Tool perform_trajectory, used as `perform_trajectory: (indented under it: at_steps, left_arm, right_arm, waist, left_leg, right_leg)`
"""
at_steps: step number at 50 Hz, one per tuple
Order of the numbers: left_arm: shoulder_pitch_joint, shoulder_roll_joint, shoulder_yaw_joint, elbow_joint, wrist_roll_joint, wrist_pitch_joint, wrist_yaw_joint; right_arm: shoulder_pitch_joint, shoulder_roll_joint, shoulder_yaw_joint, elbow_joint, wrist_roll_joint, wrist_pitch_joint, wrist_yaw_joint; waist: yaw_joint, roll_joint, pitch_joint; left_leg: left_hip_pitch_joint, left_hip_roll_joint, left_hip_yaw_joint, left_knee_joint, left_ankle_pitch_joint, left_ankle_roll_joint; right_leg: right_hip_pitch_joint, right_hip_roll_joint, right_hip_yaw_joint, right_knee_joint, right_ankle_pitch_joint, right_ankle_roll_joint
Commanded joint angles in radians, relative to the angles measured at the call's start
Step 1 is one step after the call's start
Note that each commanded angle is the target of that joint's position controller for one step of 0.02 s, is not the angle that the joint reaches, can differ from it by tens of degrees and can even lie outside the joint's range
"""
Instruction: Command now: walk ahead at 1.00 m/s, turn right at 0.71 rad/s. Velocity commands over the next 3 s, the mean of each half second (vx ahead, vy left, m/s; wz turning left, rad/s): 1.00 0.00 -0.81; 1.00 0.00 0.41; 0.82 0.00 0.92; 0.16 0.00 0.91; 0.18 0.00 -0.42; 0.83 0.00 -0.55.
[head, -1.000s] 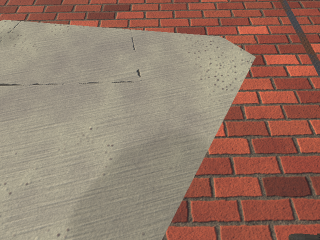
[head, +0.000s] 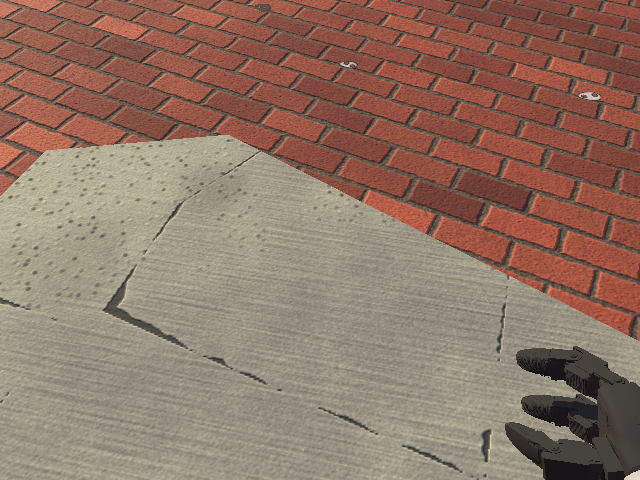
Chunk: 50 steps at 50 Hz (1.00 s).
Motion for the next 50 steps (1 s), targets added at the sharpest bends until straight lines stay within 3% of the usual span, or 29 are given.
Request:
perform_trajectory:
  at_steps: [1, 2, 4, 5, 7, 11, 15, 17, 19, 20, 21, 22, 23, 24, 25, 26, 28, 31, 37, 39, 41, 43, 44, 45, 46, 47, 48, 49, 50]
  left_arm:
    - [-0.049, 0.029, -0.021, -0.167, -0.053, -0.030, 0.017]
    - [-0.139, 0.080, -0.009, -0.162, -0.048, -0.022, 0.024]
    - [-0.244, 0.085, -0.002, -0.167, -0.006, -0.009, 0.016]
    - [-0.266, 0.068, 0.001, -0.179, -0.002, 0.003, 0.006]
    - [-0.299, 0.032, -0.004, -0.201, -0.012, 0.032, -0.010]
    - [-0.367, 0.040, -0.013, -0.246, 0.004, 0.039, -0.031]
    - [-0.533, 0.059, -0.016, -0.281, 0.010, 0.022, -0.067]
    - [-0.546, 0.105, 0.001, -0.295, 0.002, 0.018, -0.078]
    - [-0.402, 0.180, 0.037, -0.275, -0.012, 0.028, -0.077]
    - [-0.203, 0.243, 0.070, -0.226, -0.012, 0.040, -0.070]
    - [0.002, 0.288, 0.100, -0.156, -0.013, 0.055, -0.050]
    - [-0.036, 0.348, 0.098, -0.148, -0.007, 0.061, -0.034]
    - [-0.116, 0.299, 0.069, -0.217, 0.032, 0.029, -0.035]
    - [-0.087, 0.212, 0.061, -0.202, 0.036, 0.014, -0.038]
    - [-0.142, 0.219, 0.055, -0.184, 0.038, -0.008, -0.041]
    - [-0.227, 0.187, 0.043, -0.182, 0.044, -0.028, -0.044]
    - [-0.319, 0.130, 0.020, -0.180, 0.073, -0.047, -0.039]
    - [-0.300, 0.113, 0.016, -0.128, 0.057, -0.071, -0.037]
    - [-0.235, 0.118, 0.012, -0.083, 0.059, -0.095, -0.001]
    - [-0.208, 0.134, 0.014, -0.060, 0.053, -0.086, 0.005]
    - [-0.211, 0.166, 0.020, -0.056, 0.058, -0.063, 0.016]
    - [-0.230, 0.224, 0.037, -0.062, 0.070, -0.026, 0.039]
    - [-0.270, 0.251, 0.047, -0.072, 0.073, -0.007, 0.048]
    - [-0.344, 0.267, 0.052, -0.093, 0.075, 0.003, 0.047]
    - [-0.431, 0.247, 0.047, -0.109, 0.055, -0.006, 0.035]
    - [-0.385, 0.020, -0.011, -0.155, 0.062, -0.054, 0.005]
    - [-0.259, 0.003, -0.044, -0.215, 0.008, -0.101, -0.021]
    - [-0.396, 0.118, -0.029, -0.232, -0.003, -0.124, -0.027]
    - [-0.450, 0.123, -0.021, -0.261, -0.007, -0.129, -0.025]
  right_arm:
    - [0.494, -0.288, -0.116, 0.069, -0.003, 0.025, -0.011]
    - [0.436, -0.213, -0.101, 0.066, 0.008, 0.027, -0.014]
    - [0.381, -0.137, -0.085, 0.098, -0.017, 0.036, -0.017]
    - [0.344, -0.105, -0.078, 0.111, -0.031, 0.036, -0.018]
    - [0.294, -0.073, -0.076, 0.132, -0.017, 0.030, -0.015]
    - [0.239, -0.130, -0.092, 0.148, -0.012, 0.015, -0.025]
    - [0.307, -0.215, -0.106, 0.179, -0.007, 0.015, -0.029]
    - [0.343, -0.279, -0.116, 0.187, -0.011, 0.028, -0.028]
    - [0.347, -0.340, -0.130, 0.178, -0.006, 0.056, -0.034]
    - [0.322, -0.351, -0.134, 0.158, -0.003, 0.064, -0.034]
    - [0.314, -0.303, -0.117, 0.155, 0.001, 0.054, -0.034]
    - [0.390, -0.106, -0.059, 0.127, -0.030, 0.019, -0.019]
    - [0.502, -0.130, -0.036, 0.082, 0.021, -0.022, -0.004]
    - [0.361, -0.232, -0.058, 0.102, 0.063, -0.029, -0.005]
    - [0.283, -0.213, -0.054, 0.067, 0.077, -0.024, -0.014]
    - [0.271, -0.181, -0.045, 0.087, 0.056, -0.009, -0.026]
    - [0.365, -0.174, -0.050, 0.141, 0.049, 0.040, -0.020]
    - [0.315, -0.120, -0.041, 0.148, 0.044, 0.086, -0.027]
    - [0.133, -0.093, -0.038, 0.106, 0.033, 0.049, 0.014]
    - [0.092, -0.081, -0.035, 0.090, 0.040, 0.041, 0.037]
    - [0.080, -0.107, -0.046, 0.070, 0.040, 0.037, 0.059]
    - [0.159, -0.150, -0.069, 0.063, 0.048, 0.051, 0.063]
    - [0.289, -0.184, -0.087, 0.082, 0.054, 0.069, 0.057]
    - [0.533, -0.252, -0.119, 0.141, 0.052, 0.094, 0.045]
    - [0.751, -0.292, -0.141, 0.193, 0.048, 0.117, 0.024]
    - [0.727, -0.304, -0.138, 0.211, 0.028, 0.125, 0.019]
    - [0.579, -0.240, -0.104, 0.142, -0.010, 0.091, 0.022]
    - [0.573, -0.170, -0.100, 0.106, -0.007, 0.078, 0.021]
    - [0.530, -0.167, -0.097, 0.114, -0.009, 0.059, 0.029]
  waist:
    - [-0.256, 0.404, -0.291]
    - [-0.263, 0.283, -0.130]
    - [-0.221, 0.114, 0.002]
    - [-0.185, 0.122, 0.046]
    - [-0.145, 0.132, 0.082]
    - [-0.105, 0.065, 0.118]
    - [-0.161, -0.019, 0.164]
    - [-0.139, 0.041, 0.114]
    - [-0.027, 0.134, 0.006]
    - [0.075, 0.150, -0.095]
    - [0.160, 0.063, -0.156]
    - [0.020, -0.345, -0.145]
    - [-0.056, -0.304, -0.439]
    - [0.025, -0.072, -0.325]
    - [-0.026, 0.045, -0.123]
    - [-0.076, 0.126, -0.061]
    - [-0.156, 0.056, 0.004]
    - [-0.147, 0.026, 0.101]
    - [-0.065, 0.047, 0.127]
    - [-0.054, 0.022, 0.145]
    - [-0.073, -0.019, 0.119]
    - [-0.149, -0.093, 0.030]
    - [-0.233, -0.139, -0.027]
    - [-0.356, -0.144, -0.125]
    - [-0.474, -0.056, -0.171]
    - [-0.333, 0.420, -0.109]
    - [-0.200, 0.392, -0.285]
    - [-0.267, 0.157, -0.210]
    - [-0.194, -0.031, -0.069]
  left_leg:
    - [0.902, 0.427, -0.860, -0.314, -0.782, 0.234]
    - [0.784, 0.401, -0.740, -0.330, -0.705, 0.214]
    - [0.575, 0.333, -0.433, -0.328, -0.362, 0.193]
    - [0.484, 0.300, -0.325, -0.347, -0.263, 0.184]
    - [0.396, 0.282, -0.167, -0.383, -0.121, 0.165]
    - [0.331, 0.257, 0.079, -0.454, 0.074, 0.153]
    - [0.365, 0.206, 0.265, -0.494, 0.222, 0.099]
    - [0.465, 0.216, 0.301, -0.391, 0.720, 0.082]
    - [0.541, 0.243, 0.313, -0.108, 1.201, 0.078]
    - [0.449, 0.249, 0.296, 0.137, 1.266, 0.084]
    - [0.196, 0.187, 0.283, 0.475, 0.903, 0.054]
    - [-0.153, -0.037, 0.240, 0.964, -0.387, 0.014]
    - [-0.326, -0.046, -0.036, 1.080, -0.417, 0.042]
    - [-0.323, 0.018, -0.058, 0.995, -0.294, 0.077]
    - [-0.338, 0.048, -0.031, 0.898, -0.240, 0.080]
    - [-0.287, 0.106, -0.042, 0.829, -0.201, 0.079]
    - [-0.160, 0.171, -0.056, 0.768, -0.129, 0.070]
    - [-0.214, 0.181, -0.069, 0.638, -0.023, 0.040]
    - [-0.199, 0.092, 0.073, 0.209, 0.449, 0.042]
    - [-0.202, 0.068, 0.105, 0.108, 0.473, 0.064]
    - [-0.177, 0.006, 0.177, 0.036, 0.412, 0.095]
    - [-0.096, -0.074, 0.255, 0.056, 0.261, 0.124]
    - [0.018, -0.094, 0.262, 0.099, 0.158, 0.146]
    - [0.262, -0.085, 0.207, 0.144, 0.091, 0.186]
    - [0.552, -0.045, 0.105, 0.072, 0.103, 0.227]
    - [0.785, 0.043, -0.139, 0.097, 0.085, 0.347]
    - [0.864, 0.222, -0.748, -0.180, -0.514, 0.506]
    - [0.765, 0.221, -0.791, -0.342, -0.627, 0.423]
    - [0.588, 0.209, -0.753, -0.391, -0.583, 0.378]
  right_leg:
    - [-0.859, -0.032, -0.089, 0.724, 0.024, -0.024]
    - [-0.929, -0.075, -0.114, 0.803, 0.107, -0.020]
    - [-0.878, -0.147, -0.141, 0.769, 0.198, -0.023]
    - [-0.841, -0.176, -0.130, 0.736, 0.216, -0.025]
    - [-0.816, -0.217, -0.127, 0.689, 0.214, -0.025]
    - [-0.809, -0.222, -0.148, 0.538, 0.417, -0.003]
    - [-0.654, -0.152, -0.300, 0.199, 0.625, -0.053]
    - [-0.537, -0.063, -0.389, 0.137, 0.588, -0.089]
    - [-0.364, 0.022, -0.437, 0.156, 0.441, -0.131]
    - [-0.107, 0.050, -0.423, 0.161, 0.393, -0.167]
    - [0.250, 0.020, -0.306, 0.084, 0.438, -0.214]
    - [0.447, -0.129, 0.014, 0.050, 0.521, -0.309]
    - [0.579, -0.348, 0.586, -0.239, -0.049, -0.470]
    - [0.433, -0.344, 0.581, -0.371, -0.203, -0.375]
    - [0.223, -0.337, 0.503, -0.413, -0.143, -0.337]
    - [0.074, -0.316, 0.399, -0.397, -0.019, -0.309]
    - [-0.163, -0.257, 0.190, -0.411, 0.102, -0.275]
    - [-0.267, -0.210, -0.047, -0.481, 0.245, -0.215]
    - [-0.153, -0.125, -0.380, -0.554, 0.591, -0.064]
    - [-0.048, -0.158, -0.409, -0.559, 0.688, -0.040]
    - [0.093, -0.179, -0.440, -0.484, 1.024, -0.012]
    - [0.226, -0.211, -0.453, -0.302, 1.512, 0.009]
    - [0.228, -0.236, -0.452, -0.135, 1.705, 0.007]
    - [0.139, -0.246, -0.429, 0.118, 1.740, -0.006]
    - [-0.077, -0.161, -0.444, 0.521, 1.418, -0.006]
    - [-0.579, 0.087, -0.359, 1.036, -0.007, 0.048]
    - [-0.820, 0.099, -0.101, 1.136, -0.059, 0.009]
    - [-0.787, 0.038, -0.066, 0.995, 0.055, -0.061]
    - [-0.773, 0.004, -0.080, 0.845, 0.127, -0.078]
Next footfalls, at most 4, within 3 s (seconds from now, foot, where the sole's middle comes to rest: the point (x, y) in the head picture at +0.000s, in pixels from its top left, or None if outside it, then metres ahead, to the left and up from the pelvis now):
0.42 right None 0.51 -0.19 -0.75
0.92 left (460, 302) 0.98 -0.21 -0.75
1.36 right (523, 199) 1.39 -0.40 -0.75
1.78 left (419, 178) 1.43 -0.10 -0.75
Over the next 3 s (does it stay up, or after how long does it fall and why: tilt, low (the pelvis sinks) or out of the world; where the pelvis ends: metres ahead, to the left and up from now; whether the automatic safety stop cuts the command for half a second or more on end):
stays up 1.77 -0.19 -0.01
